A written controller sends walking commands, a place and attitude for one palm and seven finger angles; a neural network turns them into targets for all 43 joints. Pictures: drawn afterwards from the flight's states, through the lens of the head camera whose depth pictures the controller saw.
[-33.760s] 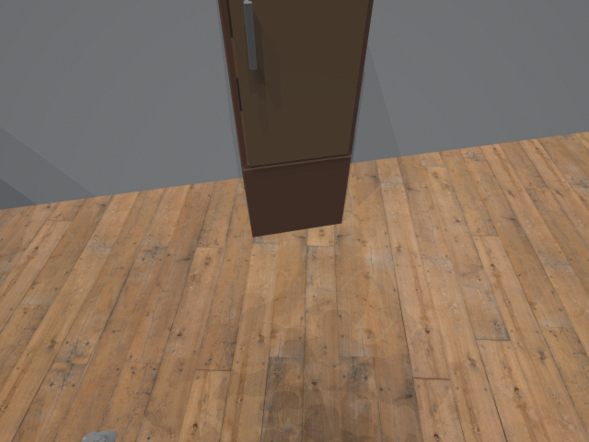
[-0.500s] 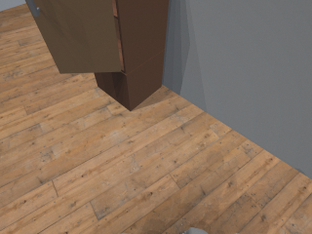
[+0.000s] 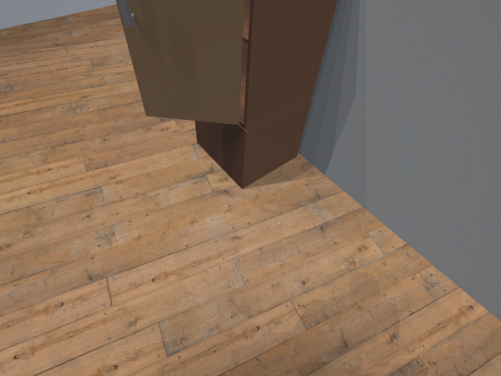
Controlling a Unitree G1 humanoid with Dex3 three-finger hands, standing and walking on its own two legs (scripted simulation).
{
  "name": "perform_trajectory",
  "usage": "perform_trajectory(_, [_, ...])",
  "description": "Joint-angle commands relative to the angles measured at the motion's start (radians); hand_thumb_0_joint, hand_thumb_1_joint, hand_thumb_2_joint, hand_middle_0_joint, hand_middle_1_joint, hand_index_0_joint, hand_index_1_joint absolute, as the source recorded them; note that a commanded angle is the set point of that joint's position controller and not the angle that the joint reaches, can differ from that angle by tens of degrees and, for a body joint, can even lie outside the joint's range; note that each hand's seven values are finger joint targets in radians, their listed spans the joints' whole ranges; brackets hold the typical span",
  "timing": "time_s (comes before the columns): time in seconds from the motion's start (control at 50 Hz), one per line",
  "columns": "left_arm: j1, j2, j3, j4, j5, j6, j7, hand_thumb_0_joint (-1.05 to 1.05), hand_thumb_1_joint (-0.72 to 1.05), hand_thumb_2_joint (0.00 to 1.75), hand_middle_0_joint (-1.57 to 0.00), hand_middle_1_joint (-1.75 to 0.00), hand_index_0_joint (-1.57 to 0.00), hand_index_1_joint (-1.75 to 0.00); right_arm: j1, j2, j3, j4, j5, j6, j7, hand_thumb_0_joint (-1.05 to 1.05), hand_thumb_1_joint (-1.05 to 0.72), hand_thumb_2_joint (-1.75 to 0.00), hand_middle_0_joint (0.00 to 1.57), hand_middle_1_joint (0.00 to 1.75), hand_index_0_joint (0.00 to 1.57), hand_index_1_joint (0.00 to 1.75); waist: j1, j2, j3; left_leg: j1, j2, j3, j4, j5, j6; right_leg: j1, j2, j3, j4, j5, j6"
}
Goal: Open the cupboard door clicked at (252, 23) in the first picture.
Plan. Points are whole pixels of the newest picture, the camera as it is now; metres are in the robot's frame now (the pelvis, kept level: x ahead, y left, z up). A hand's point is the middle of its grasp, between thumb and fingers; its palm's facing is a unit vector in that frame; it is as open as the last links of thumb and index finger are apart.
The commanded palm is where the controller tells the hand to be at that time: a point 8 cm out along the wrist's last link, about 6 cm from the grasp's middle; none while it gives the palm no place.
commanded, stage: take the last steps up to it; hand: left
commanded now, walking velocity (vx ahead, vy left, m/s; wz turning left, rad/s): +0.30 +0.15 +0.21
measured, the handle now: out of the picture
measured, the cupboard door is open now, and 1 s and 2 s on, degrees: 47 47 47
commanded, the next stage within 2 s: come to a stop and stand still in 1.14 s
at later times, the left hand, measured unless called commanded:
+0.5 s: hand (146, 352) +0.17 +0.19 -0.15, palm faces +0.17 -0.96 -0.21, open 7.3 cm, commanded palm none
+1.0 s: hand (115, 250) +0.36 +0.32 -0.15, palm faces +0.13 -0.97 -0.20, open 7.4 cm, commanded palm none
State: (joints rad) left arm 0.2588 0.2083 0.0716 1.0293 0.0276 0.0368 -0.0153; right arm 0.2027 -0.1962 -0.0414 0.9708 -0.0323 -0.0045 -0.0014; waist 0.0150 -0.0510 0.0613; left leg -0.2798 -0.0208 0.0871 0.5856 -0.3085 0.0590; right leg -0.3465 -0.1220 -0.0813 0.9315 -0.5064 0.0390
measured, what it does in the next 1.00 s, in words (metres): walks ahead: right foot, then left foot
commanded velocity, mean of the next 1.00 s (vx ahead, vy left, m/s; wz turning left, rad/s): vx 0.29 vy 0.13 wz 0.03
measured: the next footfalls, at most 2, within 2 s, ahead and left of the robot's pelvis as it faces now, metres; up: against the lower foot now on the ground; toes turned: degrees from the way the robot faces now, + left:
right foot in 0.32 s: +0.18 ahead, -0.12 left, +0.00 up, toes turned -4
left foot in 0.70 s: +0.32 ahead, +0.22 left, +0.00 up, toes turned +15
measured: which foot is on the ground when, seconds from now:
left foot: down 0.00-0.32, up 0.34-0.68, down 0.70-1.00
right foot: up 0.00-0.30, down 0.32-0.70, up 0.72-1.00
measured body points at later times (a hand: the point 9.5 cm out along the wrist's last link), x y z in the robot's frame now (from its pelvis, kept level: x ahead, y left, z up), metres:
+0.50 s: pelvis +0.14 +0.01 +0.01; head +0.17 +0.00 +0.46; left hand +0.16 +0.24 -0.13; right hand +0.16 -0.24 -0.15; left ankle +0.11 +0.14 -0.66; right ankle +0.14 -0.12 -0.73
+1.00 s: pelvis +0.31 +0.13 +0.01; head +0.34 +0.12 +0.46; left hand +0.35 +0.37 -0.13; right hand +0.37 -0.11 -0.15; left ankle +0.28 +0.21 -0.73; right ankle +0.38 +0.03 -0.69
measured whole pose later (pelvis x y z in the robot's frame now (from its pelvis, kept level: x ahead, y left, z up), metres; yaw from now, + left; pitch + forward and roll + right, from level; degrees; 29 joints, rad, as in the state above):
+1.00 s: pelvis +0.31 +0.13 +0.01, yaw +5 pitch +1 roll +2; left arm 0.18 0.17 0.06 1.02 0.03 0.00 -0.02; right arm 0.26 -0.19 -0.04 1.03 -0.04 -0.05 -0.01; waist 0.01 -0.01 0.04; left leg -0.14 -0.02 0.19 0.37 -0.24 0.05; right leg -0.49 -0.11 -0.12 0.83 -0.31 -0.01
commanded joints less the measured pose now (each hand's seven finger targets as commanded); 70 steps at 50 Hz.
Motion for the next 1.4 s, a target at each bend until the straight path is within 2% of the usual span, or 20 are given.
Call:
perform_trajectory(0.0, [-0.131,0.065,0.011,-0.116,-0.002,-0.05,-0.008,0.0,0.9,0.9,-0.2,-0.3,-0.2,-0.3,0.135,-0.149,-0.025,-0.012,0.001,-0.033,-0.024,0.0,-0.9,-0.9,0.2,0.3,0.2,0.3,-0.046,0.161,-0.004,0.178,0.291,-0.384,-0.385,0.022,0.145,-0.318,-0.015,0.06,0.214,0.107,-0.019])
perform_trajectory(0.18, [-0.179,0.045,-0.004,-0.119,-0.004,-0.053,-0.011,0.0,0.9,0.9,-0.2,-0.3,-0.2,-0.3,0.175,-0.138,-0.02,0.051,0.004,-0.036,-0.013,0.0,-0.9,-0.9,0.2,0.3,0.2,0.3,-0.039,0.151,0.015,0.139,0.237,-0.254,-0.374,0.134,0.144,-0.105,0.036,-0.023,-0.196,0.176,-0.011])
perform_trajectory(0.26, [-0.011,0.084,0.019,-0.07,-0.001,-0.068,-0.004,0.0,0.9,0.9,-0.2,-0.3,-0.2,-0.3,0.132,-0.118,-0.016,0.057,0.013,-0.035,-0.011,0.0,-0.9,-0.9,0.2,0.3,0.2,0.3,0.056,0.061,-0.006,-0.05,0.148,-0.175,-0.159,0.118,0.071,0.283,0.045,-0.013,-0.448,0.278,-0.029])
perform_trajectory(0.3, [0.216,0.254,0.06,-0.02,0.001,-0.081,0.011,0.0,0.9,0.9,-0.2,-0.3,-0.2,-0.3,0.139,-0.068,-0.015,0.01,0.024,-0.038,-0.001,0.0,-0.9,-0.9,0.2,0.3,0.2,0.3,0.126,-0.306,-0.123,-0.383,-0.033,-0.023,0.368,-0.299,-0.035,0.612,-0.404,0.553,-0.705,0.096,-0.201])
perform_trajectory(0.32, [0.183,0.24,0.055,-0.033,-0.011,-0.074,0.024,0.0,0.9,0.9,-0.2,-0.3,-0.2,-0.3,0.129,-0.12,-0.028,0.006,0.011,-0.025,0.002,0.0,-0.9,-0.9,0.2,0.3,0.2,0.3,0.096,-0.195,-0.068,-0.395,0.045,-0.106,0.516,-0.281,-0.045,0.468,-0.45,0.593,-0.767,-0.093,-0.241])
perform_trajectory(0.44, [0.064,0.092,0.016,-0.035,-0.006,-0.115,0.026,0.0,0.9,0.9,-0.2,-0.3,-0.2,-0.3,0.066,-0.018,-0.024,0.033,0.006,0.006,0.035,0.0,-0.9,-0.9,0.2,0.3,0.2,0.3,0.004,-0.078,-0.019,-0.302,0.136,-0.06,0.436,0.067,-0.1,0.196,-0.236,0.115,-0.774,0.301,-0.134])
perform_trajectory(0.58, [0.109,0.139,0.019,0.035,0.003,-0.119,0.021,0.0,0.9,0.9,-0.2,-0.3,-0.2,-0.3,-0.07,-0.004,-0.012,-0.038,0.012,-0.012,0.058,0.0,-0.9,-0.9,0.2,0.3,0.2,0.3,0.03,-0.122,0.005,-0.182,0.093,0.027,0.057,0.1,-0.095,0.224,-0.224,0.012,-0.704,0.476,-0.121])
perform_trajectory(0.64, [0.067,0.152,0.027,0.034,0.001,-0.101,0.019,0.0,0.9,0.9,-0.2,-0.3,-0.2,-0.3,0.06,-0.063,-0.021,-0.012,0.009,-0.027,0.047,0.0,-0.9,-0.9,0.2,0.3,0.2,0.3,-0.049,-0.082,-0.029,0.126,0.046,0.074,-0.103,0.111,-0.071,0.094,-0.176,-0.045,-0.55,0.391,-0.083])
perform_trajectory(0.66, [0.072,0.118,0.021,0.023,0.0,-0.094,0.013,0.0,0.9,0.9,-0.2,-0.3,-0.2,-0.3,0.195,-0.141,-0.04,0.027,0.003,-0.032,0.034,0.0,-0.9,-0.9,0.2,0.3,0.2,0.3,-0.106,0.089,-0.098,0.32,0.095,0.021,-0.128,0.054,-0.047,-0.005,-0.113,-0.094,-0.325,0.339,-0.058])
perform_trajectory(0.68, [0.096,0.051,0.01,-0.009,-0.009,-0.088,0.007,0.0,0.9,0.9,-0.2,-0.3,-0.2,-0.3,0.326,-0.263,-0.071,0.052,-0.011,-0.039,0.014,0.0,-0.9,-0.9,0.2,0.3,0.2,0.3,-0.147,0.373,-0.179,0.463,0.347,-0.343,-0.221,-0.019,0.048,-0.219,0.033,-0.153,-0.003,-0.036,-0.012])
perform_trajectory(0.7, [0.017,0.033,0.0,-0.054,-0.007,-0.088,0.008,0.0,0.9,0.9,-0.2,-0.3,-0.2,-0.3,0.377,-0.287,-0.072,0.064,-0.005,-0.029,-0.006,0.0,-0.9,-0.9,0.2,0.3,0.2,0.3,-0.168,0.33,-0.168,0.434,0.422,-0.436,-0.318,-0.042,0.12,-0.316,0.06,-0.04,0.216,-0.115,-0.037])
perform_trajectory(0.82, [0.041,0.003,-0.006,-0.009,-0.003,-0.061,-0.002,0.0,0.9,0.9,-0.2,-0.3,-0.2,-0.3,0.097,-0.118,-0.022,0.009,0.001,-0.059,-0.02,0.0,-0.9,-0.9,0.2,0.3,0.2,0.3,-0.01,0.158,-0.047,0.101,0.329,-0.189,-0.395,0.081,0.108,-0.238,-0.038,0.036,0.215,0.145,-0.048])
perform_trajectory(1.02, [0.007,0.031,0.004,-0.056,0.002,-0.06,-0.001,0.0,0.9,0.9,-0.2,-0.3,-0.2,-0.3,0.096,-0.116,-0.02,0.05,-0.001,-0.044,-0.004,0.0,-0.9,-0.9,0.2,0.3,0.2,0.3,0.041,0.057,-0.003,0.026,0.254,-0.053,-0.291,0.071,0.08,0.128,0.047,-0.033,-0.348,0.285,-0.058])
perform_trajectory(1.04, [0.074,0.06,0.013,-0.037,0.004,-0.067,0.003,0.0,0.9,0.9,-0.2,-0.3,-0.2,-0.3,0.087,-0.104,-0.015,0.053,0.005,-0.046,-0.004,0.0,-0.9,-0.9,0.2,0.3,0.2,0.3,0.075,0.01,-0.015,-0.038,0.192,0.001,-0.161,0.08,0.039,0.261,0.036,0.002,-0.429,0.296,-0.071])
perform_trajectory(1.08, [0.235,0.219,0.042,-0.005,-0.004,-0.083,0.015,0.0,0.9,0.9,-0.2,-0.3,-0.2,-0.3,0.109,-0.072,-0.01,0.016,0.015,-0.046,0.006,0.0,-0.9,-0.9,0.2,0.3,0.2,0.3,0.11,-0.256,-0.093,-0.33,0.009,0.086,0.346,-0.3,-0.062,0.512,-0.348,0.56,-0.696,0.28,-0.27])
perform_trajectory(1.1, [0.204,0.198,0.038,-0.012,-0.012,-0.09,0.027,0.0,0.9,0.9,-0.2,-0.3,-0.2,-0.3,0.072,-0.105,-0.017,0.02,0.012,-0.037,0.001,0.0,-0.9,-0.9,0.2,0.3,0.2,0.3,0.1,-0.184,-0.06,-0.355,0.063,-0.048,0.481,-0.272,-0.066,0.408,-0.365,0.6,-0.732,0.235,-0.296])
perform_trajectory(1.18, [0.055,0.079,0.007,-0.046,-0.013,-0.11,0.033,0.0,0.9,0.9,-0.2,-0.3,-0.2,-0.3,0.079,-0.033,-0.006,0.046,0.011,-0.022,0.008,0.0,-0.9,-0.9,0.2,0.3,0.2,0.3,0.008,-0.077,-0.063,-0.277,0.128,-0.067,0.404,-0.047,-0.101,0.269,-0.219,0.207,-0.692,0.645,-0.216])
perform_trajectory(1.28, [0.024,0.092,0.003,-0.012,-0.011,-0.104,0.035,0.0,0.9,0.9,-0.2,-0.3,-0.2,-0.3,0.099,0.022,0.011,0.062,0.023,-0.014,0.004,0.0,-0.9,-0.9,0.2,0.3,0.2,0.3,-0.009,-0.08,-0.11,-0.103,0.058,0.015,0.063,0.053,-0.116,0.276,-0.115,0.046,-0.583,0.96,-0.179])
perform_trajectory(1.34, [0.002,0.1,-0.007,0.001,-0.016,-0.075,0.047,0.0,0.9,0.9,-0.2,-0.3,-0.2,-0.3,0.127,-0.023,0.006,0.076,0.022,-0.012,-0.01,0.0,-0.9,-0.9,0.2,0.3,0.2,0.3,-0.032,-0.057,-0.117,0.084,0.063,-0.001,-0.142,0.378,-0.1,0.198,-0.058,0.013,-0.456,0.843,-0.098])
perform_trajectory(1.38, [0.073,0.055,-0.017,-0.004,-0.021,-0.049,0.061,0.0,0.9,0.9,-0.2,-0.3,-0.2,-0.3,0.147,-0.141,-0.019,0.07,0.019,-0.011,-0.025,0.0,-0.9,-0.9,0.2,0.3,0.2,0.3,-0.026,0.162,-0.156,0.208,0.285,-0.176,-0.106,0.904,0.006,0.075,0.025,-0.014,-0.357,0.355,-0.03])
